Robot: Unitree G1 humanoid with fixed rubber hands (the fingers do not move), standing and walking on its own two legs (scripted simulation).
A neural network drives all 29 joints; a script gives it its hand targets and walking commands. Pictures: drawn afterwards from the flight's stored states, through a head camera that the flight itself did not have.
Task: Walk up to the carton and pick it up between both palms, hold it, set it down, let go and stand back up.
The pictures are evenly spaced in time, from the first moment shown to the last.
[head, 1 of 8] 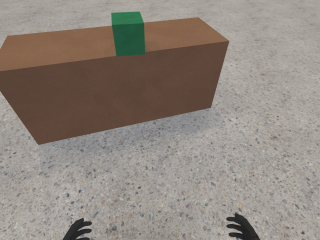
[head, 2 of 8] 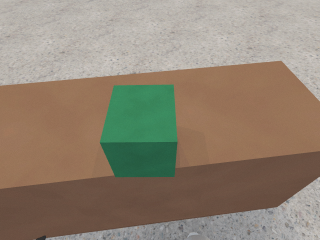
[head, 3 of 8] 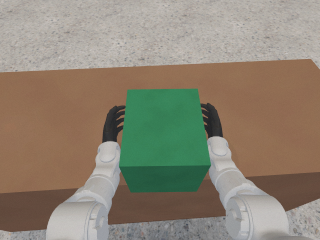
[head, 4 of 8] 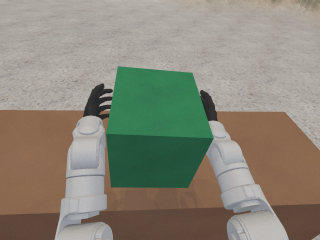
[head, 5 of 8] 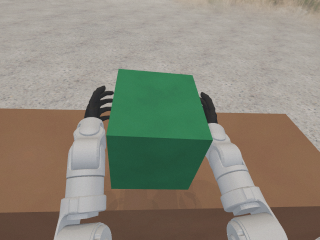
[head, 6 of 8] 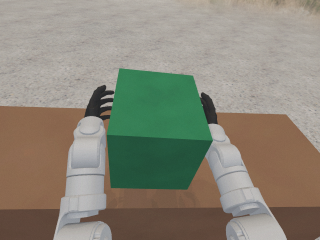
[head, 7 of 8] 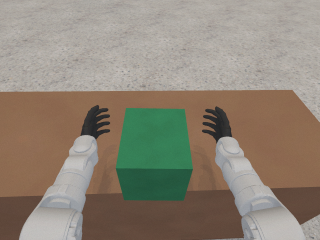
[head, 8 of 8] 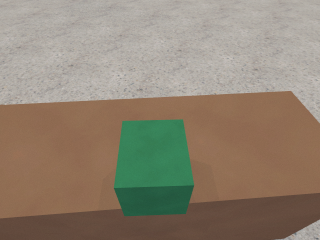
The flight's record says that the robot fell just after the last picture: no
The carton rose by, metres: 0.21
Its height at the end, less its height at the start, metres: +0.00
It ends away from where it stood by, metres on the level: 0.01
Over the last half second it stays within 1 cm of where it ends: yes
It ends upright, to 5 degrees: yes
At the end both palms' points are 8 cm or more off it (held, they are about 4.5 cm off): yes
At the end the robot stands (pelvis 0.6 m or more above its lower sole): yes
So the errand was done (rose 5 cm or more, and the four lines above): yes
